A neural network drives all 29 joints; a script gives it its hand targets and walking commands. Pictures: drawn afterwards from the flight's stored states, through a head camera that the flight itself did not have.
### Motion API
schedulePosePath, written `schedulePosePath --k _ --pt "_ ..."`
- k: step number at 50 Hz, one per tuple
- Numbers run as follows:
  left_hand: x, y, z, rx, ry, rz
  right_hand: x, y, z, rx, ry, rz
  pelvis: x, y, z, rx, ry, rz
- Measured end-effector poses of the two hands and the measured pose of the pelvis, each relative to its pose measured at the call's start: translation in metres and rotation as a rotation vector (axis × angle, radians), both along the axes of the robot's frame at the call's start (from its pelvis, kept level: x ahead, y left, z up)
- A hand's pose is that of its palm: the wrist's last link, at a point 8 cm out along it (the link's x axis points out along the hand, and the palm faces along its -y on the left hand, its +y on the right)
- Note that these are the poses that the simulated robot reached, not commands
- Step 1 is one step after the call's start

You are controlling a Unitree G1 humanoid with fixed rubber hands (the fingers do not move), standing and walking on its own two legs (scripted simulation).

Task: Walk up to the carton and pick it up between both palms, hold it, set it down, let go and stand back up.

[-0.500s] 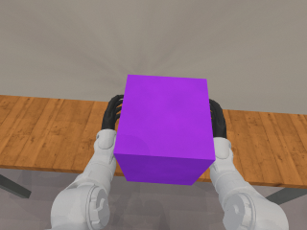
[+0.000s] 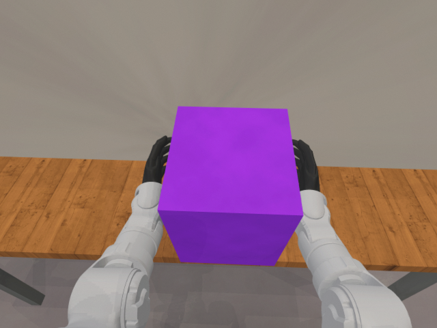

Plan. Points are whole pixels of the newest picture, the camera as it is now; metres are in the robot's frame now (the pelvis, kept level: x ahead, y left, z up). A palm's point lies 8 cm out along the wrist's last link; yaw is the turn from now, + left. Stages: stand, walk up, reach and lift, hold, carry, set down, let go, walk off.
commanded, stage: reach and lift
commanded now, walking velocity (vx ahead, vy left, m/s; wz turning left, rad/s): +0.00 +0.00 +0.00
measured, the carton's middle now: (229, 191) +0.39 -0.01 +0.04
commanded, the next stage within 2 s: hold in 1.78 s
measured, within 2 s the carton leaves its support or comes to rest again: neither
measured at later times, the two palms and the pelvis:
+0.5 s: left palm (142, 153) +0.39 +0.14 +0.15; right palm (319, 154) +0.37 -0.15 +0.16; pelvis +0.00 +0.01 +0.01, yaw +1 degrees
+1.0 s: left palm (134, 154) +0.37 +0.14 +0.18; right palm (325, 156) +0.35 -0.15 +0.17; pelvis -0.03 +0.01 +0.00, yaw +0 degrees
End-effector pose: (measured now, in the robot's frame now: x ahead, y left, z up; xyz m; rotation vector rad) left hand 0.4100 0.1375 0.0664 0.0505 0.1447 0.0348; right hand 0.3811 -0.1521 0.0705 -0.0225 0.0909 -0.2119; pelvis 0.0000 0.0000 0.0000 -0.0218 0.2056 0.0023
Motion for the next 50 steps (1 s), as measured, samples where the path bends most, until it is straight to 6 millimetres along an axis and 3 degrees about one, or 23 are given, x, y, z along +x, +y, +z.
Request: schedulePosePath --k 12,22,38,50 --pt "0.000 0.000 0.045 0.012 0.014 -0.001 0.001 0.000 0.047 0.056 0.012 -0.004 0.001 0.003 0.004 -0.001 -0.138 0.009" --pt "-0.011 0.003 0.079 0.012 0.025 0.011 -0.004 0.002 0.084 0.058 0.014 0.014 -0.002 0.006 0.006 -0.001 -0.258 0.011" --pt "-0.040 0.013 0.088 0.030 0.062 0.036 -0.027 0.012 0.085 0.065 0.042 0.036 -0.017 0.015 0.004 -0.003 -0.319 0.010" --pt "-0.043 0.007 0.110 0.029 0.060 0.046 -0.029 0.006 0.104 0.072 0.034 0.043 -0.027 0.015 0.004 0.001 -0.317 -0.004"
